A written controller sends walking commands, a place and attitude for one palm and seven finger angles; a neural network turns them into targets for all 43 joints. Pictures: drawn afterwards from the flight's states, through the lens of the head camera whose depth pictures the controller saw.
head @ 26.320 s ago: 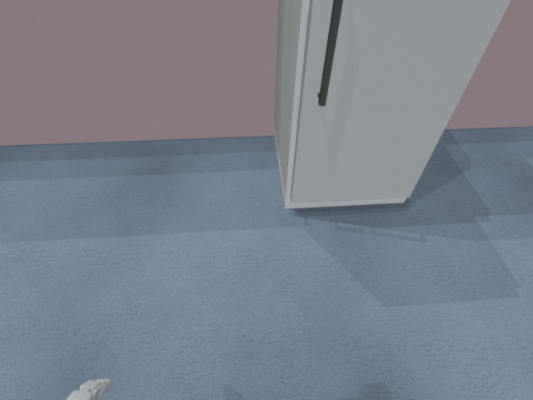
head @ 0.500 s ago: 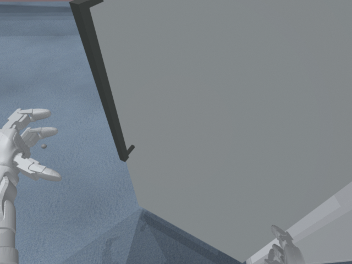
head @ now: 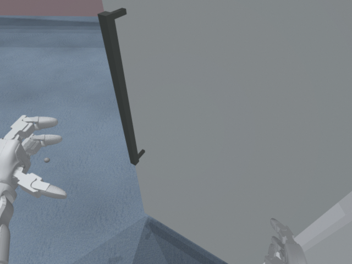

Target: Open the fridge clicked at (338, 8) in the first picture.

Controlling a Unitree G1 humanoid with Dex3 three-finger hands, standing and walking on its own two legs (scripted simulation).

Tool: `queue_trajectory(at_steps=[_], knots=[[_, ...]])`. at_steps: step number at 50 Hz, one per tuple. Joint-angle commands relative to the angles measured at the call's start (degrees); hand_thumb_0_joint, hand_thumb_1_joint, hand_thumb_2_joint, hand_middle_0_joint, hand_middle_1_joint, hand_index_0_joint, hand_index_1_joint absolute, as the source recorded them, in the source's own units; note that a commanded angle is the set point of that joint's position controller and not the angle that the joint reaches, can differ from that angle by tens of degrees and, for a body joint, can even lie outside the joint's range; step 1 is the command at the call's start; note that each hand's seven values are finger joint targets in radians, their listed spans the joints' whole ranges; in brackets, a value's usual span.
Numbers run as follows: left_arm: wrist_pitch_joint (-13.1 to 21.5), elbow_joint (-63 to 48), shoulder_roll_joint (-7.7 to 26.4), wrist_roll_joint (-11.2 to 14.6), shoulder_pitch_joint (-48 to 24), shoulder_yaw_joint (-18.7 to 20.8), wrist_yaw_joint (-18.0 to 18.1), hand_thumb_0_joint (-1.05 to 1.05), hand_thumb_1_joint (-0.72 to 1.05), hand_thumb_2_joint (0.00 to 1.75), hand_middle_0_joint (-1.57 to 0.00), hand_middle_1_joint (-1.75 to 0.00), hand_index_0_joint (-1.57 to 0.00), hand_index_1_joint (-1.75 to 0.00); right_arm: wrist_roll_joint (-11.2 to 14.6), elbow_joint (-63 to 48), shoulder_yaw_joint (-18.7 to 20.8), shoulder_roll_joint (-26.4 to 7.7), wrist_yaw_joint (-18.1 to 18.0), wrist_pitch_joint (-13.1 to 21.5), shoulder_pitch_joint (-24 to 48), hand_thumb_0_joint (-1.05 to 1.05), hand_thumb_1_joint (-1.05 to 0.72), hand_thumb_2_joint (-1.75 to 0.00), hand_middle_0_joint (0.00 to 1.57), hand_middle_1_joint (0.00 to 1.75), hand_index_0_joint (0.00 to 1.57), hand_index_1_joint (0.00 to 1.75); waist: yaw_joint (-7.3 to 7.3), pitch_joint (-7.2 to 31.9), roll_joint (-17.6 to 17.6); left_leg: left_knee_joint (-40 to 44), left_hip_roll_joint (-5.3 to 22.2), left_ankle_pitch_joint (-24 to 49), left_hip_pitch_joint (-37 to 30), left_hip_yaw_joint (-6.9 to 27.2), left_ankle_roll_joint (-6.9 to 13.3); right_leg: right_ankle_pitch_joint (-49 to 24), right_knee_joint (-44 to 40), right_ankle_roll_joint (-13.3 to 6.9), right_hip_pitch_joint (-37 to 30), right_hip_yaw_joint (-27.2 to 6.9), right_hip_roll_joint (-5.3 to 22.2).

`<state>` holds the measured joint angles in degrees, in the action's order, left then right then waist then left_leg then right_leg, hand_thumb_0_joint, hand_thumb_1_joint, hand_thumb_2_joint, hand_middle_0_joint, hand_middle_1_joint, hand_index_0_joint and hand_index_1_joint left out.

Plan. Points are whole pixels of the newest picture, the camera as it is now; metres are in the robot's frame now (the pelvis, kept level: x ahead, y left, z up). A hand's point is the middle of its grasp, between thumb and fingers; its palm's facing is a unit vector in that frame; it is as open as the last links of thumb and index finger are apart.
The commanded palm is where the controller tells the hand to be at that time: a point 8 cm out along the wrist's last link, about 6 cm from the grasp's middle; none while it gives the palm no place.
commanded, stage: draw the hand back to the body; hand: left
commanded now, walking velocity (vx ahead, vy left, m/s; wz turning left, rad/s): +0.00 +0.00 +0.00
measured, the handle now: (129, 105) +0.46 +0.18 +0.12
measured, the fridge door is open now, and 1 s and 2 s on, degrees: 58 58 58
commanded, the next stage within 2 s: step back with the hand held close in 1.00 s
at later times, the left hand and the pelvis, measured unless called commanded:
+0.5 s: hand (42, 164) +0.23 +0.27 +0.16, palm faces +0.45 -0.81 -0.38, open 10.0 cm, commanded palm +0.17 +0.31 +0.18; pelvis +0.02 +0.00 +0.01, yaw -2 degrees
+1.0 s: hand (45, 173) +0.21 +0.25 +0.17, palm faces +0.46 -0.79 -0.40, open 7.5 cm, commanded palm +0.16 +0.29 +0.19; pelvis +0.02 -0.01 +0.01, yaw -1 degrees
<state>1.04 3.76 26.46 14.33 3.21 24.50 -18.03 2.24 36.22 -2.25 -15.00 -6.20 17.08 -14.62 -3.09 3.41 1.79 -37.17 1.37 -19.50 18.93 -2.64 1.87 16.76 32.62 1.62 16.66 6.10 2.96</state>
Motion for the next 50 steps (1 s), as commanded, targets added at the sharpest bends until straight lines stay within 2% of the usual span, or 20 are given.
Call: queue_trajectory(at_steps=[1,2,4,6,7,9,10,11,12,14,17,18,23,26,31,35,39,40,43,50], knots=[[3.66,-20.02,8.81,-5.93,-1.63,2.15,17.25,0.0,-0.19,0.37,-0.24,-0.94,-0.24,-0.94,-0.99,-7.06,3.03,-7.35,0.61,1.61,5.29,0.0,-0.9,-0.9,0.2,0.3,0.2,0.3,-0.63,2.95,3.01,11.25,2.02,6.43,-3.61,5.05,-1.06,-4.62,-6.79,-3.14,-1.87,-2.65,-0.04],[4.35,-23.37,8.47,-6.72,-0.82,1.77,19.04,0.0,-0.15,0.39,-0.24,-0.92,-0.24,-0.92,-1.09,-7.15,2.95,-6.98,0.8,1.23,5.92,0.0,-0.9,-0.9,0.2,0.3,0.2,0.3,-0.66,4.51,4.74,11.77,2.0,6.7,-4.74,4.84,-1.23,-5.12,-6.4,-3.25,-2.86,-2.6,0.07],[5.02,-25.96,10.04,-8.02,1.19,3.25,21.91,0.0,-0.08,0.43,-0.23,-0.87,-0.23,-0.87,-1.42,-6.65,3.06,-7.13,0.91,0.45,6.3,0.0,-0.9,-0.9,0.2,0.3,0.2,0.3,-0.98,6.08,3.35,12.37,2.13,8.48,-5.34,4.3,-1.01,-6.41,-6.91,-3.34,-5.07,-2.74,0.04],[5.78,-30.51,10.34,-9.19,0.45,3.31,23.71,0.0,-0.01,0.46,-0.23,-0.83,-0.23,-0.83,-1.47,-7.02,3.24,-6.61,1.01,0.18,6.67,0.0,-0.9,-0.9,0.2,0.3,0.2,0.3,-0.71,8.35,4.67,12.79,2.33,10.32,-7.55,4.08,-1.19,-7.32,-6.76,-3.32,-5.99,-2.88,0.11],[5.84,-31.08,9.35,-9.33,1.66,2.65,24.38,0.0,0.03,0.48,-0.23,-0.81,-0.23,-0.81,-1.59,-7.01,3.3,-6.0,0.88,-0.03,6.95,0.0,-0.9,-0.9,0.2,0.3,0.2,0.3,-0.58,6.93,5.24,13.21,2.39,10.68,-7.53,4.13,-1.29,-7.29,-6.74,-3.28,-6.22,-2.79,0.04],[5.85,-31.08,10.86,-10.35,1.01,3.46,25.4,0.0,0.1,0.51,-0.23,-0.77,-0.23,-0.77,-1.7,-6.26,3.31,-6.32,0.62,-0.55,7.2,0.0,-0.9,-0.9,0.2,0.3,0.2,0.3,-0.55,5.8,4.34,13.37,2.42,11.98,-7.84,3.67,-1.02,-8.03,-7.9,-3.32,-6.46,-2.98,0.05],[5.6,-30.9,8.74,-10.26,1.46,2.01,25.72,0.0,0.14,0.53,-0.23,-0.75,-0.23,-0.75,-1.61,-6.28,3.35,-5.73,0.52,-0.8,7.2,0.0,-0.9,-0.9,0.2,0.3,0.2,0.3,-0.13,4.4,4.27,13.85,2.51,11.42,-7.85,3.87,-1.22,-7.28,-7.9,-3.24,-6.35,-2.87,-0.02],[5.65,-30.48,9.1,-10.64,1.46,2.39,25.94,0.0,0.17,0.55,-0.22,-0.73,-0.22,-0.73,-1.55,-6.22,3.29,-5.97,0.53,-1.02,7.26,0.0,-0.9,-0.9,0.2,0.3,0.2,0.3,-0.27,3.54,4.13,14.04,2.51,11.52,-8.24,3.73,-1.23,-7.38,-8.02,-3.26,-5.8,-2.75,-0.01],[5.53,-29.99,6.93,-10.62,2.61,0.74,26.02,0.0,0.21,0.57,-0.22,-0.7,-0.22,-0.7,-1.59,-6.17,3.34,-5.51,0.47,-1.31,7.49,0.0,-0.9,-0.9,0.2,0.3,0.2,0.3,-0.12,2.42,4.7,14.38,2.56,11.47,-8.43,3.78,-1.34,-7.04,-8.04,-3.23,-5.78,-2.65,-0.09],[5.43,-28.34,7.1,-10.87,4.26,1.18,26.06,0.0,0.28,0.6,-0.22,-0.66,-0.22,-0.66,-1.61,-5.82,3.43,-6.04,0.45,-1.91,7.64,0.0,-0.9,-0.9,0.2,0.3,0.2,0.3,-0.47,1.07,1.38,14.72,2.58,12.35,-8.07,3.58,-1.07,-7.62,-8.85,-3.25,-6.29,-2.51,-0.05],[5.43,-29.8,4.78,-10.84,6.84,-0.77,26.03,0.0,0.39,0.65,-0.22,-0.6,-0.22,-0.6,-1.61,-6.29,3.62,-5.54,0.71,-2.44,8.18,0.0,-0.9,-0.9,0.2,0.3,0.2,0.3,-0.54,0.49,2.7,14.96,2.77,14.07,-9.18,3.53,-1.38,-8.17,-8.35,-3.12,-6.8,-2.45,0.02],[5.72,-31.27,6.14,-10.92,6.97,0.42,26.11,0.0,0.43,0.67,-0.22,-0.58,-0.22,-0.58,-1.63,-6.45,3.69,-5.92,0.92,-2.5,8.01,0.0,-0.9,-0.9,0.2,0.3,0.2,0.3,-0.88,1.77,2.56,15.11,2.8,14.96,-9.92,3.74,-1.58,-8.71,-8.19,-3.16,-7.2,-2.34,-0.02],[6.2,-35.48,7.46,-10.78,14.25,2.99,26.08,0.0,0.61,0.76,-0.21,-0.47,-0.21,-0.47,-1.88,-7.21,4.01,-5.42,1.43,-2.82,8.42,0.0,-0.9,-0.9,0.2,0.3,0.2,0.3,-1.76,3.15,0.72,14.27,2.84,20.2,-10.79,3.14,-1.48,-12.23,-8.46,-3.05,-9.54,-2.26,0.04],[6.38,-38.72,8.36,-10.74,17.02,4.42,26.03,0.0,0.72,0.81,-0.21,-0.41,-0.21,-0.41,-1.9,-7.57,4.01,-5.07,1.5,-3.07,8.55,0.0,-0.9,-0.9,0.2,0.3,0.2,0.3,-2.0,3.76,2.15,13.52,2.8,22.78,-11.09,2.47,-1.52,-14.8,-8.73,-3.11,-10.58,-2.46,0.33],[6.51,-40.5,7.17,-10.76,19.01,3.83,25.88,0.0,0.9,0.9,-0.2,-0.3,-0.2,-0.3,-1.76,-7.59,3.91,-4.57,1.44,-3.18,8.58,0.0,-0.9,-0.9,0.2,0.3,0.2,0.3,-1.7,0.8,4.65,13.24,2.79,22.16,-10.88,1.56,-1.32,-14.97,-9.73,-3.06,-9.34,-2.42,0.43],[5.9,-36.57,5.42,-10.62,18.88,2.4,26.01,0.0,0.9,0.9,-0.2,-0.3,-0.2,-0.3,-1.64,-7.37,4.32,-4.65,0.76,-3.93,8.42,0.0,-0.9,-0.9,0.2,0.3,0.2,0.3,-1.03,-1.64,-0.25,13.48,2.87,18.09,-10.21,1.03,-0.53,-12.71,-10.44,-2.71,-8.04,-2.45,0.42],[6.07,-36.42,6.68,-10.84,17.52,3.1,26.03,0.0,0.9,0.9,-0.2,-0.3,-0.2,-0.3,-1.84,-7.11,4.46,-5.19,0.47,-4.19,8.63,0.0,-0.9,-0.9,0.2,0.3,0.2,0.3,-1.19,0.21,-0.12,13.34,2.53,16.92,-11.35,0.76,0.02,-12.42,-10.95,-2.61,-8.08,-2.69,0.67],[5.97,-36.52,5.54,-10.72,18.45,2.15,26.08,0.0,0.9,0.9,-0.2,-0.3,-0.2,-0.3,-1.83,-7.34,4.47,-4.61,0.42,-4.17,8.7,0.0,-0.9,-0.9,0.2,0.3,0.2,0.3,-1.21,1.1,-0.54,13.2,2.41,17.25,-11.48,0.68,0.06,-12.89,-10.6,-2.49,-8.94,-2.6,0.74],[6.37,-39.83,7.36,-11.01,16.22,3.12,26.28,0.0,0.9,0.9,-0.2,-0.3,-0.2,-0.3,-1.96,-7.5,4.28,-4.68,0.46,-3.55,9.1,0.0,-0.9,-0.9,0.2,0.3,0.2,0.3,-1.5,2.95,2.92,13.22,2.03,17.11,-12.58,0.82,-0.01,-12.66,-10.57,-2.58,-9.09,-2.85,0.74],[6.07,-38.08,6.97,-10.72,17.38,3.35,26.31,0.0,0.9,0.9,-0.2,-0.3,-0.2,-0.3,-1.82,-7.27,4.13,-4.01,0.2,-3.57,9.67,0.0,-0.9,-0.9,0.2,0.3,0.2,0.3,-1.55,-0.78,1.06,13.47,2.26,16.03,-11.23,0.81,-0.05,-11.81,-11.35,-2.61,-8.7,-2.89,0.79]])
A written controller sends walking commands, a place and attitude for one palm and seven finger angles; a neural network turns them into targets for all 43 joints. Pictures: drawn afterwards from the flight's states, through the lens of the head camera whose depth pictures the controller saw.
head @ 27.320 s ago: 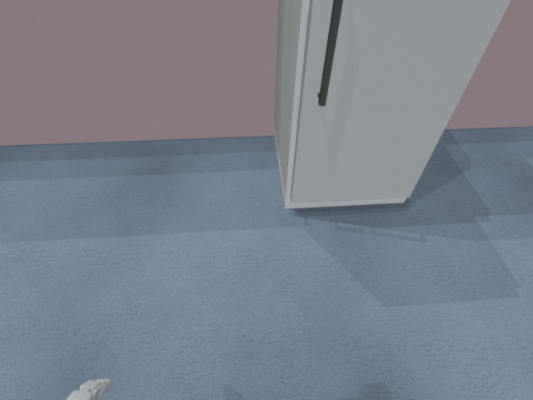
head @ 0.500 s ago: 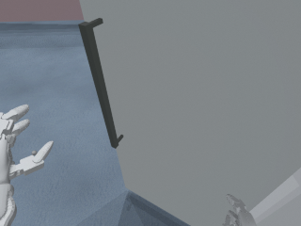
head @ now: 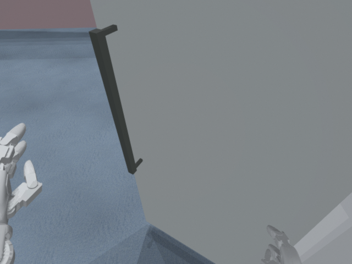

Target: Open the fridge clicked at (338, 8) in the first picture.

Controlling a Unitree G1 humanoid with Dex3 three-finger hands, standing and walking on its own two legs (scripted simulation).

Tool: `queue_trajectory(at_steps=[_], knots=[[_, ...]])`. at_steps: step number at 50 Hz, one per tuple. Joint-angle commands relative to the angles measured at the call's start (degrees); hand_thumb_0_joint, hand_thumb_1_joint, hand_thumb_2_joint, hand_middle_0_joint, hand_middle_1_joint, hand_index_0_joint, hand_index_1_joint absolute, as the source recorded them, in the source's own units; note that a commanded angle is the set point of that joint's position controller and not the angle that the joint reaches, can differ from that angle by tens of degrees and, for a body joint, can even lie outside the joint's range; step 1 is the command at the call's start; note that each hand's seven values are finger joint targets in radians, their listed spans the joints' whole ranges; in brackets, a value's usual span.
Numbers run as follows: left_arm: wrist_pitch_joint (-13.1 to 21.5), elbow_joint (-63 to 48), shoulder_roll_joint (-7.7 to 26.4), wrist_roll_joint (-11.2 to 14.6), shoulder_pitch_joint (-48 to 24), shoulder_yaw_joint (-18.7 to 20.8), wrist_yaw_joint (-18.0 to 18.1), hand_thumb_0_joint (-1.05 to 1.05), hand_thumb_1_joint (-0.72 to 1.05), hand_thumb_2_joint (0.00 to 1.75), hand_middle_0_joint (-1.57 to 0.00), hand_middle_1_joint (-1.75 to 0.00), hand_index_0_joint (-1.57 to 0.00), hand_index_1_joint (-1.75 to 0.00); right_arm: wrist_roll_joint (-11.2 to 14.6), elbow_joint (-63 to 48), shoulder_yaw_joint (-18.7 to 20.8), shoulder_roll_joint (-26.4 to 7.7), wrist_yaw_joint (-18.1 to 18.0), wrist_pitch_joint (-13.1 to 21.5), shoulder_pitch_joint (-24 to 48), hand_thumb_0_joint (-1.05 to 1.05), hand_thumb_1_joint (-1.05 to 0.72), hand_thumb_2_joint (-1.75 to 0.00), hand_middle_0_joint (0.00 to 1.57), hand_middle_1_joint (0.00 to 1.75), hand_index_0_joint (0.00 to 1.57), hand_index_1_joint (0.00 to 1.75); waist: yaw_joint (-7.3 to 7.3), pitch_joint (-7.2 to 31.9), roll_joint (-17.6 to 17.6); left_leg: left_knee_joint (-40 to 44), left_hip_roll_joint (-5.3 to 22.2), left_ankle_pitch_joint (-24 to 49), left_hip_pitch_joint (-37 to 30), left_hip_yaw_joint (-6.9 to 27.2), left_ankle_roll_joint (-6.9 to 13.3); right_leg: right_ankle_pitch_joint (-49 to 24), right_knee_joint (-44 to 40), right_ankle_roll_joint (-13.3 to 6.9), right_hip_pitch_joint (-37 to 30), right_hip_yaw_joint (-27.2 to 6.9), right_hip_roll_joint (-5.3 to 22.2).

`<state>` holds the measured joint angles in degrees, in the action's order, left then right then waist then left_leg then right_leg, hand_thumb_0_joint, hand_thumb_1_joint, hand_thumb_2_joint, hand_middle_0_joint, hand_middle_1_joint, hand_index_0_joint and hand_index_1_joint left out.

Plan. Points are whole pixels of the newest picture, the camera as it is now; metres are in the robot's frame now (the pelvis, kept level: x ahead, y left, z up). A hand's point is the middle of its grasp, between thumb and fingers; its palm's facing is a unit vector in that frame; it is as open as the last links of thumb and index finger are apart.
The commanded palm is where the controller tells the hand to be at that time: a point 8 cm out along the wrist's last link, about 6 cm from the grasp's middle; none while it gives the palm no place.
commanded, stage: step back with the hand held close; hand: left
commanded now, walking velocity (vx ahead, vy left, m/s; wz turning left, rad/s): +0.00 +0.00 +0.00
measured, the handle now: (124, 116) +0.44 +0.21 +0.11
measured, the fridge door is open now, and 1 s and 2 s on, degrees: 58 58 58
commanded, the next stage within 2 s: stop stepping back and stand still in 1.40 s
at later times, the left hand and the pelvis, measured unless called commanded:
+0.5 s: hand (27, 195) +0.17 +0.28 +0.16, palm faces +0.34 -0.81 -0.49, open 7.4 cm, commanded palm +0.10 +0.32 +0.18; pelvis -0.05 +0.03 -0.01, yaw -2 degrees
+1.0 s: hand out of the picture +0.07 +0.30 +0.17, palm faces +0.44 -0.77 -0.46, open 7.4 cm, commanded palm +0.01 +0.33 +0.18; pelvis -0.13 +0.03 -0.02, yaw +0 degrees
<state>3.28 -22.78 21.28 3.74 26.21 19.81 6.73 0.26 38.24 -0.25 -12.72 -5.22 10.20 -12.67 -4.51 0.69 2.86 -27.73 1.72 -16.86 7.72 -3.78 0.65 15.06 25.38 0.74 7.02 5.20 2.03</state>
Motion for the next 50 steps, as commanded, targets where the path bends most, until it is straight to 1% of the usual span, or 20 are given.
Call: queue_trajectory(at_steps=[1,5,6,7,8,11,15,19,24,26,28,32,34,35,38,42,45,47,48,50], knots=[[3.81,-10.42,12.75,-0.24,-5.73,8.83,1.53,0.0,0.9,0.9,-0.2,-0.3,-0.2,-0.3,0.14,-9.02,2.04,-6.56,-0.7,3.24,7.55,0.0,-0.9,-0.9,0.2,0.3,0.2,0.3,-0.13,1.82,-0.04,4.03,1.92,13.06,-0.04,1.87,1.15,-9.99,-4.2,-1.73,1.52,-1.9,1.71],[3.83,-9.62,11.45,0.0,-4.66,7.79,1.07,0.0,0.9,0.9,-0.2,-0.3,-0.2,-0.3,0.22,-9.3,2.15,-6.37,-0.64,2.85,7.74,0.0,-0.9,-0.9,0.2,0.3,0.2,0.3,-0.27,1.82,-0.88,4.17,2.0,13.18,0.05,1.76,1.3,-9.9,-4.17,-1.62,1.07,-1.92,1.85],[4.14,-11.81,7.74,-0.44,-6.88,2.89,0.48,0.0,0.9,0.9,-0.2,-0.3,-0.2,-0.3,0.12,-9.64,1.84,-6.5,-0.3,3.23,8.15,0.0,-0.9,-0.9,0.2,0.3,0.2,0.3,0.41,2.26,0.33,4.25,1.87,13.05,-0.63,1.79,1.35,-9.82,-4.18,-1.57,1.68,-1.91,1.91],[7.11,-15.8,14.71,-0.25,-16.25,10.83,1.32,0.0,0.9,0.9,-0.2,-0.3,-0.2,-0.3,0.68,-11.53,1.68,-6.46,-0.76,1.69,8.13,0.0,-0.9,-0.9,0.2,0.3,0.2,0.3,2.26,-3.55,-1.61,1.76,3.02,8.53,3.27,0.84,2.18,-16.83,-8.15,-1.32,7.06,-10.92,4.69],[7.39,-9.54,10.11,-0.75,-9.66,7.54,0.97,0.0,0.9,0.9,-0.2,-0.3,-0.2,-0.3,-0.01,-9.53,1.58,-5.61,-0.93,0.72,6.46,0.0,-0.9,-0.9,0.2,0.3,0.2,0.3,3.38,-2.19,-4.9,0.13,2.5,7.33,2.77,1.21,2.08,-20.51,-7.88,-1.6,6.88,-11.01,6.33],[7.66,-9.89,9.5,-1.85,-5.92,6.94,1.17,0.0,0.9,0.9,-0.2,-0.3,-0.2,-0.3,-0.11,-11.1,2.21,-6.01,-0.75,-1.36,6.33,0.0,-0.9,-0.9,0.2,0.3,0.2,0.3,3.14,4.13,-7.83,-0.45,2.98,14.76,1.52,0.66,1.75,-33.89,-3.16,-1.27,1.95,-9.73,7.59],[8.56,-13.41,11.24,-1.93,0.34,9.61,2.23,0.0,0.9,0.9,-0.2,-0.3,-0.2,-0.3,0.19,-13.76,2.53,-5.63,-0.68,-3.61,7.13,0.0,-0.9,-0.9,0.2,0.3,0.2,0.3,2.61,9.51,-3.61,1.61,4.9,19.99,1.39,2.05,1.9,-28.97,0.17,-1.43,-0.24,-8.35,6.85],[10.01,-19.5,14.36,-2.0,4.04,13.31,3.15,0.0,0.9,0.9,-0.2,-0.3,-0.2,-0.3,0.44,-15.76,2.82,-5.41,-0.66,-4.62,7.49,0.0,-0.9,-0.9,0.2,0.3,0.2,0.3,2.2,11.01,0.69,3.36,6.62,20.01,5.88,4.9,2.58,-24.74,3.24,-1.3,-2.51,-6.77,5.3],[11.54,-21.0,13.78,-2.09,5.22,14.01,3.43,0.0,0.9,0.9,-0.2,-0.3,-0.2,-0.3,0.51,-16.59,2.77,-5.66,-0.72,-3.18,6.22,0.0,-0.9,-0.9,0.2,0.3,0.2,0.3,1.97,6.89,8.29,9.05,10.25,12.53,15.21,8.63,4.35,-9.2,9.62,-0.17,-2.73,-4.01,1.86],[12.3,-19.42,13.02,-2.23,3.98,13.69,3.49,0.0,0.9,0.9,-0.2,-0.3,-0.2,-0.3,0.29,-15.8,2.62,-6.14,-0.66,-2.04,5.06,0.0,-0.9,-0.9,0.2,0.3,0.2,0.3,2.39,4.28,10.68,11.24,12.46,4.74,19.33,9.2,5.4,-1.45,12.82,0.02,-2.47,-3.48,1.14],[12.7,-16.87,11.75,-2.62,1.97,12.74,3.48,0.0,0.9,0.9,-0.2,-0.3,-0.2,-0.3,0.4,-14.89,2.74,-6.65,-0.58,-0.94,3.7,0.0,-0.9,-0.9,0.2,0.3,0.2,0.3,2.86,1.47,9.52,12.23,13.41,-5.47,24.43,10.18,6.31,0.44,14.52,0.1,-3.17,-3.64,0.77],[13.22,-13.49,10.18,-2.62,-2.34,9.63,3.01,0.0,0.9,0.9,-0.2,-0.3,-0.2,-0.3,0.73,-12.95,2.49,-6.98,-0.53,0.32,2.32,0.0,-0.9,-0.9,0.2,0.3,0.2,0.3,3.66,-0.71,0.61,6.4,11.26,-8.13,20.01,10.68,4.97,-4.64,4.44,-0.56,1.97,-5.87,2.13],[13.26,-14.63,9.96,-2.94,-6.26,7.95,2.96,0.0,0.9,0.9,-0.2,-0.3,-0.2,-0.3,0.66,-12.55,2.55,-6.92,-0.74,0.43,2.54,0.0,-0.9,-0.9,0.2,0.3,0.2,0.3,4.28,1.99,-3.71,3.04,8.06,-5.5,14.86,9.23,3.47,-10.94,2.19,-1.62,4.76,-8.92,4.14],[13.01,-14.31,9.94,-2.68,-6.64,7.9,3.04,0.0,0.9,0.9,-0.2,-0.3,-0.2,-0.3,0.71,-12.69,2.8,-6.94,-0.79,0.52,2.82,0.0,-0.9,-0.9,0.2,0.3,0.2,0.3,4.23,3.05,-5.31,2.47,6.97,-7.62,13.24,8.84,2.93,-8.23,2.22,-2.34,7.16,-10.62,4.56],[13.53,-16.86,11.06,-2.77,-5.45,9.08,3.27,0.0,0.9,0.9,-0.2,-0.3,-0.2,-0.3,0.46,-13.43,2.5,-6.63,-0.77,0.5,4.18,0.0,-0.9,-0.9,0.2,0.3,0.2,0.3,3.79,1.6,-1.39,5.48,7.42,-19.07,16.55,10.29,3.81,6.51,1.59,-2.3,9.3,-10.97,3.75],[14.65,-20.16,13.11,-3.38,-3.82,12.49,3.59,0.0,0.9,0.9,-0.2,-0.3,-0.2,-0.3,0.58,-14.59,2.29,-6.21,-0.72,0.84,4.99,0.0,-0.9,-0.9,0.2,0.3,0.2,0.3,2.9,2.7,5.48,10.65,10.6,-22.94,26.83,12.82,5.59,1.83,10.19,-0.81,-1.43,-6.34,0.58],[15.29,-19.38,14.2,-2.86,0.3,14.79,3.41,0.0,0.9,0.9,-0.2,-0.3,-0.2,-0.3,0.71,-14.59,2.44,-5.5,-0.34,0.94,3.95,0.0,-0.9,-0.9,0.2,0.3,0.2,0.3,2.91,4.17,2.98,7.11,9.44,-20.91,26.28,11.01,4.92,0.56,7.67,-1.37,-1.92,-7.55,1.55],[15.78,-19.4,14.43,-2.77,0.26,15.22,3.11,0.0,0.9,0.9,-0.2,-0.3,-0.2,-0.3,0.51,-14.57,2.88,-6.11,-0.06,0.73,3.68,0.0,-0.9,-0.9,0.2,0.3,0.2,0.3,3.43,1.74,1.71,3.69,7.53,-25.67,27.6,9.47,4.23,8.53,4.67,-2.92,2.95,-11.32,2.94],[15.81,-18.66,13.66,-2.69,0.06,14.5,2.96,0.0,0.9,0.9,-0.2,-0.3,-0.2,-0.3,0.46,-14.35,3.13,-6.15,0.1,0.46,3.31,0.0,-0.9,-0.9,0.2,0.3,0.2,0.3,3.74,-0.24,0.53,0.75,6.32,-26.39,27.46,8.56,3.61,13.13,2.44,-4.03,6.72,-13.16,4.04],[15.87,-18.46,13.45,-2.41,-1.15,13.34,3.0,0.0,0.9,0.9,-0.2,-0.3,-0.2,-0.3,0.48,-13.57,3.09,-5.27,0.6,0.37,2.44,0.0,-0.9,-0.9,0.2,0.3,0.2,0.3,4.16,-0.11,-4.87,-8.1,3.62,-18.83,19.79,6.78,2.04,12.01,-3.2,-6.45,14.93,-18.7,9.1]])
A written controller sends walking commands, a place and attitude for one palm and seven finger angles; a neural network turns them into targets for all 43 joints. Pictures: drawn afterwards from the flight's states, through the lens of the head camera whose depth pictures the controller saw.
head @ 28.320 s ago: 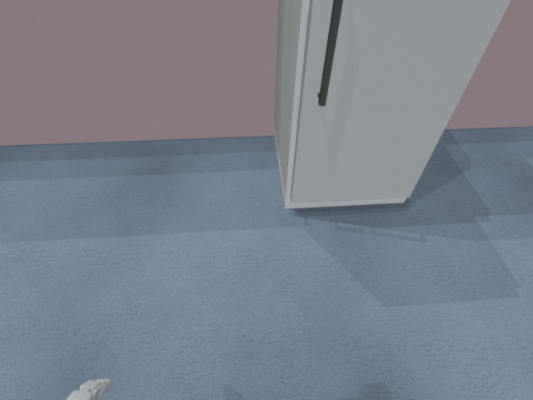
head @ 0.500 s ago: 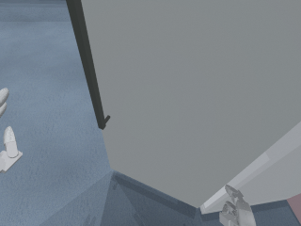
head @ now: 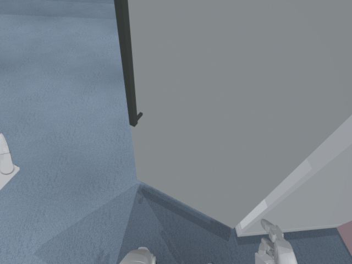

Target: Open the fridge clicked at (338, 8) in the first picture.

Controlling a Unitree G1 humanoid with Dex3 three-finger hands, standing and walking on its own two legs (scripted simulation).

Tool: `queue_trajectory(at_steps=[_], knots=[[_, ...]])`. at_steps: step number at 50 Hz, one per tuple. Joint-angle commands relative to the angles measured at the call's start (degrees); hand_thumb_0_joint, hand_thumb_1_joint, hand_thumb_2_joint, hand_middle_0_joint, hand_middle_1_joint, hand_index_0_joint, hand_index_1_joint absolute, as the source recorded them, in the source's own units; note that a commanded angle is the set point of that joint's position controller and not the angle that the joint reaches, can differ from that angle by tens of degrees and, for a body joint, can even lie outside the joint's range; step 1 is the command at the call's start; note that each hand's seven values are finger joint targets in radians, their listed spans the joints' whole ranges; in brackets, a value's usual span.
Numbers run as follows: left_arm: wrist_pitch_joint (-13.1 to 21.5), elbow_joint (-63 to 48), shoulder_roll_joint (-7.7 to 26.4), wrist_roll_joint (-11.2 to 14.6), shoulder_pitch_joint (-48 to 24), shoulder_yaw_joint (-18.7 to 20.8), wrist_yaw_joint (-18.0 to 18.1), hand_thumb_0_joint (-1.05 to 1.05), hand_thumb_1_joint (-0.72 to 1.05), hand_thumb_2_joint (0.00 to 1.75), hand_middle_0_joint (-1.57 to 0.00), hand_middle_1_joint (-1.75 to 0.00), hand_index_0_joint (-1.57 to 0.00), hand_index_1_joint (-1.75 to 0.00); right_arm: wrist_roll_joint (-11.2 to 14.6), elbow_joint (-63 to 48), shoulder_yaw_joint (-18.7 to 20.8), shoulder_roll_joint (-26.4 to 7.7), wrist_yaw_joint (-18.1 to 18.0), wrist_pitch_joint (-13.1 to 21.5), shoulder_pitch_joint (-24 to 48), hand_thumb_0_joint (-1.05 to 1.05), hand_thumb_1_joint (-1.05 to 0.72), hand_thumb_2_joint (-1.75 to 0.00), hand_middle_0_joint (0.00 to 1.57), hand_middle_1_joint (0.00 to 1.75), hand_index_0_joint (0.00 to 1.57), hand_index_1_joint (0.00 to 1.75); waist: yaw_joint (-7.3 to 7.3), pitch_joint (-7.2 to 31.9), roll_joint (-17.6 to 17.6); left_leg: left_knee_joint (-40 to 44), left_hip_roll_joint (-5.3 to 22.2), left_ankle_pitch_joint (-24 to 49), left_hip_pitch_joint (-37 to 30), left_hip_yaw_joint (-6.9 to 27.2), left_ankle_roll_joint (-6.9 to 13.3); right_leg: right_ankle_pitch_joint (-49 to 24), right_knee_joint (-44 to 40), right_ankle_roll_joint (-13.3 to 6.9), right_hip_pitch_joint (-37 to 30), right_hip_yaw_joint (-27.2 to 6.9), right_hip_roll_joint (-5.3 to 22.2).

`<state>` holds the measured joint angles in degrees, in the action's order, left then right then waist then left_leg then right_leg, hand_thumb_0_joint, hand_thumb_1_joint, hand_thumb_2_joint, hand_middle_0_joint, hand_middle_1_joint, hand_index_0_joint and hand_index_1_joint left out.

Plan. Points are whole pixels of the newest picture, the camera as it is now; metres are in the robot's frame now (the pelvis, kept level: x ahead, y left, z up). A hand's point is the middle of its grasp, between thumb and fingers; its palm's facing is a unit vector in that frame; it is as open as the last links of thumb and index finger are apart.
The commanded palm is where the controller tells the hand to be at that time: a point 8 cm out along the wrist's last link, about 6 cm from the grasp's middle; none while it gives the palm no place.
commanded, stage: step back with the hand held close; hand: left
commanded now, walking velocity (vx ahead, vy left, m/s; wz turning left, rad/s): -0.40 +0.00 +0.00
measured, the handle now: (132, 64) +0.57 +0.17 +0.13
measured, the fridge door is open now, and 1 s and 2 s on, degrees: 58 58 58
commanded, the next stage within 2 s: stop stepping back and stand still in 0.40 s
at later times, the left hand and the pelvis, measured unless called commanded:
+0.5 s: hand out of the picture +0.12 +0.29 +0.23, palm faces +0.40 -0.83 -0.39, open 7.4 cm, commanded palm +0.06 +0.33 +0.20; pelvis -0.11 +0.05 +0.00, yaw -5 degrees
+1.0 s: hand out of the picture -0.03 +0.38 +0.22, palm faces +0.37 -0.81 -0.46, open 7.4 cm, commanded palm -0.07 +0.42 +0.20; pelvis -0.23 +0.13 +0.01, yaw -5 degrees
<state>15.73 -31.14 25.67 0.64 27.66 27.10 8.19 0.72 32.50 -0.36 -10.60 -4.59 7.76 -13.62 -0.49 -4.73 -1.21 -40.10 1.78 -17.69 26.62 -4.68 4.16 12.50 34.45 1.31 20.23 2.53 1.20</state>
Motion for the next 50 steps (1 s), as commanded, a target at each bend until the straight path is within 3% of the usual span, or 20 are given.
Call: queue_trajectory(at_steps=[1,3,6,9,11,21,25,26,28,30,31,32,34,37,40,42,44,47,49,50], knots=[[3.41,-10.03,9.06,0.89,-3.87,5.09,1.81,0.0,0.9,0.9,-0.2,-0.3,-0.2,-0.3,0.03,-6.66,3.16,-7.36,0.25,2.7,2.86,0.0,-0.9,-0.9,0.2,0.3,0.2,0.3,0.55,6.12,-4.76,-2.93,1.68,-13.31,-4.95,6.28,-2.55,12.7,-14.67,-8.76,7.15,-18.83,13.39],[3.25,-8.85,9.58,0.99,-4.61,4.66,2.46,0.0,0.9,0.9,-0.2,-0.3,-0.2,-0.3,-0.16,-4.98,2.93,-7.17,0.78,2.56,2.17,0.0,-0.9,-0.9,0.2,0.3,0.2,0.3,0.78,8.86,-9.63,-10.47,0.34,-8.3,-11.57,5.33,-3.15,8.23,-16.1,-10.04,10.26,-19.12,17.69],[3.05,-11.08,9.69,0.82,-5.78,4.66,2.69,0.0,0.9,0.9,-0.2,-0.3,-0.2,-0.3,-0.05,-5.81,2.83,-8.1,0.7,2.7,3.35,0.0,-0.9,-0.9,0.2,0.3,0.2,0.3,1.24,6.94,-5.31,4.72,2.67,-8.05,-11.9,9.82,-1.43,4.07,-6.63,-6.34,9.39,-11.93,12.2],[4.98,-14.27,12.6,-0.47,-8.35,8.24,2.91,0.0,0.9,0.9,-0.2,-0.3,-0.2,-0.3,-0.77,-7.33,3.48,-8.67,-0.86,4.87,7.44,0.0,-0.9,-0.9,0.2,0.3,0.2,0.3,0.97,3.76,23.13,33.11,21.32,-23.58,14.29,30.55,6.68,16.49,37.96,0.07,-3.79,-5.04,-3.71],[6.04,-15.13,12.9,0.22,-10.27,9.64,2.25,0.0,0.9,0.9,-0.2,-0.3,-0.2,-0.3,-0.64,-5.39,4.4,-8.86,-0.11,5.04,6.12,0.0,-0.9,-0.9,0.2,0.3,0.2,0.3,0.39,8.04,13.31,31.46,20.4,-21.11,13.52,24.68,5.23,16.09,44.63,-0.44,-5.2,-6.38,-4.41],[5.12,-14.92,10.43,3.35,-7.63,6.46,-0.21,0.0,0.9,0.9,-0.2,-0.3,-0.2,-0.3,-1.17,-2.64,3.58,-6.83,1.48,7.06,3.69,0.0,-0.9,-0.9,0.2,0.3,0.2,0.3,-0.54,17.71,16.36,25.2,12.08,-5.55,-17.13,15.54,-7.52,13.24,-11.75,-3.41,-12.49,2.64,-3.42],[6.83,-10.3,14.28,5.55,-9.07,7.02,-0.64,0.0,0.9,0.9,-0.2,-0.3,-0.2,-0.3,0.56,-1.8,2.69,-4.66,0.3,7.01,2.13,0.0,-0.9,-0.9,0.2,0.3,0.2,0.3,0.1,12.3,-10.77,-22.96,-3.83,-9.36,-18.79,2.2,-8.11,-16.8,-26.25,-11.84,-3.14,-1.78,14.87],[6.72,-8.28,16.03,5.42,-8.56,9.11,-0.35,0.0,0.9,0.9,-0.2,-0.3,-0.2,-0.3,0.6,-2.98,2.2,-4.98,0.22,6.98,3.34,0.0,-0.9,-0.9,0.2,0.3,0.2,0.3,-0.11,9.09,-12.87,-38.51,-4.65,-18.61,-5.53,2.77,-6.08,-29.73,-19.06,-14.83,-5.74,-1.01,20.01],[2.4,-3.66,9.85,3.93,-8.18,4.99,-1.63,0.0,0.9,0.9,-0.2,-0.3,-0.2,-0.3,2.21,-4.62,2.33,-5.37,-0.03,4.48,6.1,0.0,-0.9,-0.9,0.2,0.3,0.2,0.3,1.8,0.75,-19.22,-26.83,0.12,-19.39,-0.24,12.04,-2.91,-40.43,-9.26,-14.27,-6.04,-1.2,18.91],[-0.63,-3.13,10.48,3.58,-2.47,6.74,-1.84,0.0,0.9,0.9,-0.2,-0.3,-0.2,-0.3,1.21,-5.84,0.31,-6.36,-0.09,1.87,5.91,0.0,-0.9,-0.9,0.2,0.3,0.2,0.3,3.6,3.7,10.17,10.62,-0.11,11.44,-12.71,12.27,-3.4,-21.29,18.13,-3.68,-2.45,3.55,4.33],[-0.18,-6.91,11.5,3.19,-4.44,6.11,-1.89,0.0,0.9,0.9,-0.2,-0.3,-0.2,-0.3,-0.49,-6.54,1.7,-8.67,0.58,1.9,6.82,0.0,-0.9,-0.9,0.2,0.3,0.2,0.3,2.33,4.05,27.72,19.05,8.57,29.17,-13.14,27.04,-4.79,12.16,29.23,-2.38,1.7,-0.91,-3.33],[1.15,-11.16,11.33,2.09,-11.53,3.96,-1.69,0.0,0.9,0.9,-0.2,-0.3,-0.2,-0.3,-1.81,-5.2,1.81,-7.78,1.15,2.83,7.64,0.0,-0.9,-0.9,0.2,0.3,0.2,0.3,1.85,2.94,23.82,23.29,9.82,14.22,-5.6,30.56,-6.39,18.26,32.62,-3.18,-1.66,-7.46,-4.38],[2.04,-8.26,9.05,1.92,-17.42,1.79,-1.31,0.0,0.9,0.9,-0.2,-0.3,-0.2,-0.3,1.36,-4.02,2.86,-10.07,2.47,4.63,3.34,0.0,-0.9,-0.9,0.2,0.3,0.2,0.3,2.38,-1.56,5.1,30.76,6.44,-16.6,5.39,24.79,0.87,18.17,26.2,-1.82,-4.72,-1.23,-6.46],[0.82,-18.22,11.51,1.58,-9.76,4.63,-1.2,0.0,0.9,0.9,-0.2,-0.3,-0.2,-0.3,-1.41,-4.85,3.0,-7.75,2.79,4.96,7.53,0.0,-0.9,-0.9,0.2,0.3,0.2,0.3,-0.7,7.33,21.23,42.17,7.36,-32.54,3.59,30.02,-13.27,14.7,22.54,-2.93,-10.78,0.15,-8.6],[1.67,-21.43,11.88,1.97,3.54,5.82,-0.7,0.0,0.9,0.9,-0.2,-0.3,-0.2,-0.3,-2.37,-6.46,3.19,-7.09,3.27,4.82,6.61,0.0,-0.9,-0.9,0.2,0.3,0.2,0.3,-2.16,12.28,22.03,39.42,3.81,-23.48,6.24,16.83,-13.13,16.3,6.52,-4.45,-25.67,4.4,-10.65],[0.91,-19.34,11.6,1.32,8.68,5.94,-0.65,0.0,0.9,0.9,-0.2,-0.3,-0.2,-0.3,-1.99,-6.94,3.65,-6.47,3.56,3.13,5.63,0.0,-0.9,-0.9,0.2,0.3,0.2,0.3,-2.54,12.58,16.86,25.01,0.69,-20.55,11.21,10.2,-9.39,17.95,-3.86,-6.67,-33.5,1.92,-7.65],[-1.19,-13.88,9.82,1.75,9.44,6.26,-0.06,0.0,0.9,0.9,-0.2,-0.3,-0.2,-0.3,0.26,-4.89,5.12,-6.52,2.88,0.94,3.23,0.0,-0.9,-0.9,0.2,0.3,0.2,0.3,-0.95,13.27,-14.66,-23.07,-8.64,-10.99,2.45,1.96,-5.87,13.89,-20.47,-12.7,-12.83,-16.75,12.51],[-1.14,-10.37,18.41,3.68,-10.48,14.61,0.56,0.0,0.9,0.9,-0.2,-0.3,-0.2,-0.3,-0.72,-3.95,3.41,-6.54,1.93,0.28,5.33,0.0,-0.9,-0.9,0.2,0.3,0.2,0.3,3.56,5.74,-8.89,-55.73,-0.04,-5.91,8.11,8.52,-5.08,10.35,-20.56,-16.62,8.07,-15.02,19.25],[-2.34,1.2,11.8,2.17,-11.77,7.71,-1.06,0.0,0.9,0.9,-0.2,-0.3,-0.2,-0.3,0.27,-4.8,5.14,-7.93,0.99,0.01,6.46,0.0,-0.9,-0.9,0.2,0.3,0.2,0.3,2.21,0.34,-11.65,-45.32,1.14,-4.41,8.65,6.62,-4.36,31.73,-25.47,-12.8,12.14,-18.3,14.88],[-2.96,5.71,10.04,1.91,-9.95,6.15,-1.24,0.0,0.9,0.9,-0.2,-0.3,-0.2,-0.3,-0.04,-3.85,4.7,-8.49,0.33,-0.31,7.47,0.0,-0.9,-0.9,0.2,0.3,0.2,0.3,2.18,-1.5,-3.64,-35.96,3.82,-5.0,5.6,8.24,-3.45,35.77,-24.01,-13.3,15.23,-21.92,15.1]])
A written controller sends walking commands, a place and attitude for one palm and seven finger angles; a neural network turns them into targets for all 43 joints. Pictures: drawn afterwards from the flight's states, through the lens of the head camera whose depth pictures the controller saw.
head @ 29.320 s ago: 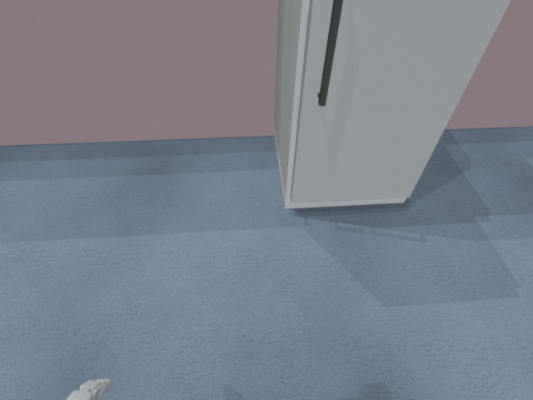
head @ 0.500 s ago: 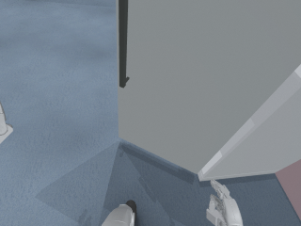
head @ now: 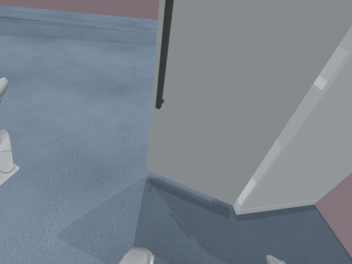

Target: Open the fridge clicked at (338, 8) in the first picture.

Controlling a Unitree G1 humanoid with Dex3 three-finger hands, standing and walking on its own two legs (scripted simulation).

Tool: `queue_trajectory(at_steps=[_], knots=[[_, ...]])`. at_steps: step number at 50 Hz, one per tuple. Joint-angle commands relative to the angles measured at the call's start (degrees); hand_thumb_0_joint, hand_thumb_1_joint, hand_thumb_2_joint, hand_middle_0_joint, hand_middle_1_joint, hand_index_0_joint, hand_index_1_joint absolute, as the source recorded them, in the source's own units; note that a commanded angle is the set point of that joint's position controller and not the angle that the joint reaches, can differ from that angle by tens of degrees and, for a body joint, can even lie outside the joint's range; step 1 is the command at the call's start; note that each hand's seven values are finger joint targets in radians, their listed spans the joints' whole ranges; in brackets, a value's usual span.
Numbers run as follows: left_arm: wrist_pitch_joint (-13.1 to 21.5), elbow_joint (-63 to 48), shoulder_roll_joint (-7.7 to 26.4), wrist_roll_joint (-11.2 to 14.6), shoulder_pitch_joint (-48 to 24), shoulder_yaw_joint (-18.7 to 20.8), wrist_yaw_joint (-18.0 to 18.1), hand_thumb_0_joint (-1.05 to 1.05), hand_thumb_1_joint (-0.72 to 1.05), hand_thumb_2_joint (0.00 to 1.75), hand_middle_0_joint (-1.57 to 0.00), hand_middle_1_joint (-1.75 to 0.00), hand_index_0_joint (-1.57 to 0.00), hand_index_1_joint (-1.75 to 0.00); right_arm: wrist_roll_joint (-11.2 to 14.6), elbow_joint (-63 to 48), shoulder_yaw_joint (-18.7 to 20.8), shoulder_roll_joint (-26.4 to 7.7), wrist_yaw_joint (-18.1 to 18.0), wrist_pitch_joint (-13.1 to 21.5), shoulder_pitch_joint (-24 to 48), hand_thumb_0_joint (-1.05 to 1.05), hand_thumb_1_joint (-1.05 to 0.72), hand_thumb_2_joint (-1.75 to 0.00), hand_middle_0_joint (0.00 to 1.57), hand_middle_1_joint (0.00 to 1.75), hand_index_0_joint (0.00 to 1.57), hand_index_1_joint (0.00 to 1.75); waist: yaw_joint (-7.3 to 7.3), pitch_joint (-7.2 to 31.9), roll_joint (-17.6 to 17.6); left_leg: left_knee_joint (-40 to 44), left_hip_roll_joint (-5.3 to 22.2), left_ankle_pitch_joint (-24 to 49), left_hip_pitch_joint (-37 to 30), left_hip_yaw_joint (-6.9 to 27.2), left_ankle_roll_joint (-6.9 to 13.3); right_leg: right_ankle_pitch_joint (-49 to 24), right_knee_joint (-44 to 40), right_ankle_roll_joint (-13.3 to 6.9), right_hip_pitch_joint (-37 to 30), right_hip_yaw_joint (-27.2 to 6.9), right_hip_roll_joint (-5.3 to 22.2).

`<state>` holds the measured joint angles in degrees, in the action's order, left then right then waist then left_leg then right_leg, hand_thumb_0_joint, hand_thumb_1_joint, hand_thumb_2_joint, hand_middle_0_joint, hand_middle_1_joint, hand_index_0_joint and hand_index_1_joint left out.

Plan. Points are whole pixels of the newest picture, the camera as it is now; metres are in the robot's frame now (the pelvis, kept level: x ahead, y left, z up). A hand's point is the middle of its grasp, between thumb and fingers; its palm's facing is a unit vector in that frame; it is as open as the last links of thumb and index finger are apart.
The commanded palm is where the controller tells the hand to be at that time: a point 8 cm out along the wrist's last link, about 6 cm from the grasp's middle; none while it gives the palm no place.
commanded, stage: stop stepping back and stand still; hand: left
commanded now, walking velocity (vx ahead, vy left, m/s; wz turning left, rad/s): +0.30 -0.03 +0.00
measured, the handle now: (165, 57) +0.80 +0.10 +0.12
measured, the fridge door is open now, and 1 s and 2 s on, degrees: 58 58 58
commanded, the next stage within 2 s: let the arm hang, fingers relaxed in 1.20 s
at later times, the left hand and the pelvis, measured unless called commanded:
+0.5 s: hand out of the picture +0.16 +0.36 +0.21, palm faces +0.52 -0.75 -0.41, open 7.4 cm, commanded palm +0.10 +0.37 +0.19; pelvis -0.03 +0.07 +0.03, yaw +1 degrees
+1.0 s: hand (14, 136) +0.26 +0.32 +0.18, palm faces +0.40 -0.75 -0.53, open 7.4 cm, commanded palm +0.18 +0.36 +0.19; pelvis +0.04 +0.06 +0.01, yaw +0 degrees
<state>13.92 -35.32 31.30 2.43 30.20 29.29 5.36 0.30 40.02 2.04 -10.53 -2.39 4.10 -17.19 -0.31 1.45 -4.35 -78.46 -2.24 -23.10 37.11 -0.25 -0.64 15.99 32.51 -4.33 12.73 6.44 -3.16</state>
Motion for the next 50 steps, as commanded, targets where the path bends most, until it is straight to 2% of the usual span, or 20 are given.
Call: queue_trajectory(at_steps=[1,5,6,7,8,9,10,12,17,24,28,30,32,34,37,39,41,43,45,50], knots=[[-0.34,8.59,2.13,0.04,-13.34,0.49,1.31,0.0,0.9,0.9,-0.2,-0.3,-0.2,-0.3,0.06,-11.02,1.69,-7.72,-2.59,3.27,11.18,0.0,-0.9,-0.9,0.2,0.3,0.2,0.3,1.53,-7.43,5.25,11.66,7.05,-2.82,-9.39,0.28,2.12,32.11,-21.39,-7.63,22.94,-22.83,18.54],[0.45,-2.71,-2.62,-1.08,-19.54,-8.94,3.44,0.0,0.9,0.9,-0.2,-0.3,-0.2,-0.3,-0.88,-10.82,-0.27,-6.45,-3.64,7.16,7.12,0.0,-0.9,-0.9,0.2,0.3,0.2,0.3,2.02,0.9,4.02,53.44,1.35,-5.67,-28.32,-8.6,3.05,24.79,-8.17,-3.57,10.84,-11.91,11.25],[0.82,-5.24,-2.06,-1.1,-20.88,-9.15,3.86,0.0,0.9,0.9,-0.2,-0.3,-0.2,-0.3,-0.95,-11.46,-0.04,-7.34,-3.69,7.83,5.24,0.0,-0.9,-0.9,0.2,0.3,0.2,0.3,2.77,1.74,8.79,60.17,3.44,-6.14,-33.24,-4.64,3.72,20.08,5.22,-1.19,11.86,-7.85,6.72],[1.72,-10.33,-0.69,-1.05,-22.55,-7.87,4.47,0.0,0.9,0.9,-0.2,-0.3,-0.2,-0.3,-0.81,-13.06,0.82,-9.84,-3.25,8.13,6.04,0.0,-0.9,-0.9,0.2,0.3,0.2,0.3,1.87,0.9,24.2,66.39,17.69,-9.67,-38.54,18.65,7.54,17.56,23.26,2.47,24.33,-1.29,0.17],[2.82,-13.44,3.09,-2.01,-24.14,-5.66,4.66,0.0,0.9,0.9,-0.2,-0.3,-0.2,-0.3,-0.61,-13.29,0.53,-8.38,-2.68,8.51,7.49,0.0,-0.9,-0.9,0.2,0.3,0.2,0.3,1.54,-1.95,20.75,69.62,25.0,-9.45,-30.8,29.5,11.5,14.14,34.08,3.22,26.64,-4.74,0.19],[3.2,-9.35,8.54,-1.81,-18.98,0.91,5.08,0.0,0.9,0.9,-0.2,-0.3,-0.2,-0.3,0.05,-13.41,1.14,-8.27,-2.43,8.54,8.23,0.0,-0.9,-0.9,0.2,0.3,0.2,0.3,0.44,-1.21,12.14,69.31,25.44,-2.29,-28.99,26.42,13.52,9.58,39.16,3.43,25.63,-5.81,0.95],[3.15,-11.46,7.04,-0.82,-16.75,0.17,3.79,0.0,0.9,0.9,-0.2,-0.3,-0.2,-0.3,-0.4,-12.14,0.63,-7.2,-1.2,8.32,7.88,0.0,-0.9,-0.9,0.2,0.3,0.2,0.3,1.86,-3.82,12.56,71.93,24.87,-12.85,-22.34,31.59,11.22,8.49,42.31,3.39,26.84,-8.73,2.91],[3.02,-13.02,6.66,-1.55,-14.03,1.55,3.89,0.0,0.9,0.9,-0.2,-0.3,-0.2,-0.3,-0.79,-12.21,0.27,-7.54,-0.11,8.03,10.01,0.0,-0.9,-0.9,0.2,0.3,0.2,0.3,1.24,-9.33,14.23,71.89,23.76,-15.0,-18.0,24.77,11.53,2.88,41.04,3.07,28.45,-9.5,5.2],[1.18,-5.86,2.13,-1.42,-7.06,0.87,3.24,0.0,0.9,0.9,-0.2,-0.3,-0.2,-0.3,-1.29,-11.7,0.74,-6.71,-0.28,6.13,7.62,0.0,-0.9,-0.9,0.2,0.3,0.2,0.3,0.24,-2.57,20.81,71.72,17.92,-13.14,-18.08,6.54,6.52,0.93,18.57,2.2,11.86,-0.33,2.14],[-2.0,2.57,-1.52,-1.25,-10.38,-5.1,2.74,0.0,0.9,0.9,-0.2,-0.3,-0.2,-0.3,-0.14,-12.23,0.74,-7.57,-1.98,5.27,7.13,0.0,-0.9,-0.9,0.2,0.3,0.2,0.3,1.38,-1.78,15.16,67.07,15.14,-3.71,-28.19,4.32,4.26,7.83,-2.85,2.91,4.17,4.49,-2.21],[-2.22,-2.73,2.79,-1.11,-10.16,-2.87,3.34,0.0,0.9,0.9,-0.2,-0.3,-0.2,-0.3,-0.35,-11.95,-0.04,-6.9,-1.37,4.66,8.51,0.0,-0.9,-0.9,0.2,0.3,0.2,0.3,0.85,3.27,5.7,50.16,11.73,10.1,-20.05,2.23,4.51,-2.59,-12.15,-0.31,-11.39,-5.25,4.94],[-1.38,-8.49,7.0,-0.73,-10.43,0.43,4.19,0.0,0.9,0.9,-0.2,-0.3,-0.2,-0.3,0.11,-12.94,-0.39,-5.29,-0.94,4.31,10.13,0.0,-0.9,-0.9,0.2,0.3,0.2,0.3,1.34,4.53,-3.41,33.76,5.03,4.81,-8.84,-3.26,1.88,-18.32,-11.85,-6.7,-15.28,-22.24,18.9],[1.13,-12.71,7.33,-0.17,-8.92,3.81,5.08,0.0,0.9,0.9,-0.2,-0.3,-0.2,-0.3,0.47,-12.15,0.75,-5.84,-0.38,4.82,8.62,0.0,-0.9,-0.9,0.2,0.3,0.2,0.3,0.09,5.04,-3.26,27.93,4.0,-5.65,-5.77,-0.74,0.78,-31.28,-11.16,-11.09,-16.55,-22.7,22.44],[1.28,-13.57,9.17,0.37,-2.07,7.85,5.6,0.0,0.9,0.9,-0.2,-0.3,-0.2,-0.3,0.87,-13.08,0.99,-6.59,-0.28,3.72,9.57,0.0,-0.9,-0.9,0.2,0.3,0.2,0.3,0.33,2.32,0.59,34.43,6.28,-3.16,-8.48,0.59,1.04,-30.75,-8.76,-9.96,-11.33,-21.45,21.5],[3.27,-13.2,7.26,0.68,1.14,8.51,6.18,0.0,0.9,0.9,-0.2,-0.3,-0.2,-0.3,-0.29,-12.94,-0.06,-5.13,-1.29,2.64,8.84,0.0,-0.9,-0.9,0.2,0.3,0.2,0.3,1.99,5.49,9.84,53.07,3.57,21.15,-24.54,-4.19,1.25,-23.68,0.35,-2.1,-6.61,-8.76,12.2],[3.42,-8.85,5.75,0.47,2.74,7.91,5.96,0.0,0.9,0.9,-0.2,-0.3,-0.2,-0.3,0.21,-13.4,1.58,-7.19,-1.63,3.58,9.34,0.0,-0.9,-0.9,0.2,0.3,0.2,0.3,0.21,6.29,19.41,55.56,13.6,38.7,-33.37,11.05,4.84,-7.16,8.11,3.35,4.15,-3.67,4.17],[2.85,-4.39,5.31,-0.04,0.67,6.89,4.6,0.0,0.9,0.9,-0.2,-0.3,-0.2,-0.3,-0.47,-13.07,1.07,-7.26,-1.46,3.9,9.34,0.0,-0.9,-0.9,0.2,0.3,0.2,0.3,0.98,1.54,21.07,57.52,16.54,39.65,-31.52,16.3,6.58,8.99,2.79,3.84,6.98,-3.87,2.45],[2.75,-0.46,4.38,-0.53,-0.05,6.02,4.01,0.0,0.9,0.9,-0.2,-0.3,-0.2,-0.3,-0.01,-12.3,0.95,-7.9,-1.42,3.9,8.28,0.0,-0.9,-0.9,0.2,0.3,0.2,0.3,0.79,0.83,13.74,54.54,15.05,37.1,-27.05,11.32,5.75,1.32,-6.75,3.78,0.69,-3.86,3.19],[2.14,0.87,2.58,-0.2,1.98,3.85,3.71,0.0,0.9,0.9,-0.2,-0.3,-0.2,-0.3,1.14,-13.03,1.16,-8.2,-1.15,3.6,8.39,0.0,-0.9,-0.9,0.2,0.3,0.2,0.3,1.38,5.79,5.94,49.08,10.66,36.18,-23.39,5.17,3.78,-22.36,-8.03,3.0,-8.94,-7.52,6.27],[1.57,-3.79,3.19,0.08,4.32,2.91,4.3,0.0,0.9,0.9,-0.2,-0.3,-0.2,-0.3,0.94,-13.85,0.84,-7.8,-0.82,2.69,8.39,0.0,-0.9,-0.9,0.2,0.3,0.2,0.3,1.29,9.76,0.49,47.6,6.38,30.39,-18.99,-1.52,2.0,-45.75,-3.73,1.11,-15.78,-12.68,13.6]])
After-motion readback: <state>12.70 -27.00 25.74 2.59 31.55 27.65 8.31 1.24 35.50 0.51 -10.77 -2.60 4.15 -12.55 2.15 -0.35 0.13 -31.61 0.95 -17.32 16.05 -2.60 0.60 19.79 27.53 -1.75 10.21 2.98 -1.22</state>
